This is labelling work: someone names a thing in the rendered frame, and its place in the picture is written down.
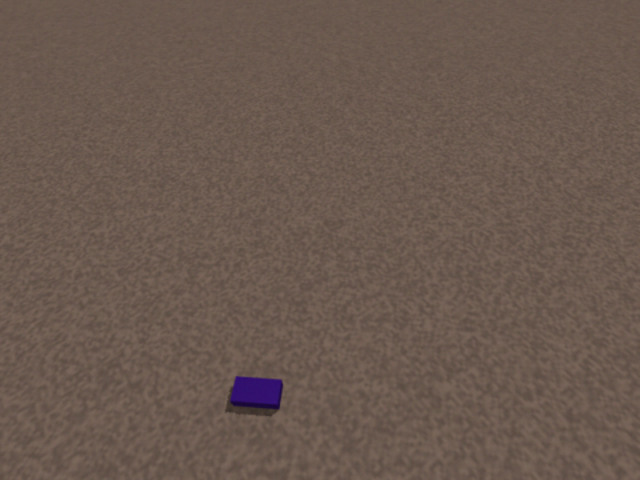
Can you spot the small box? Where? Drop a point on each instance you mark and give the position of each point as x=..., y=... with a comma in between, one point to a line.
x=257, y=392

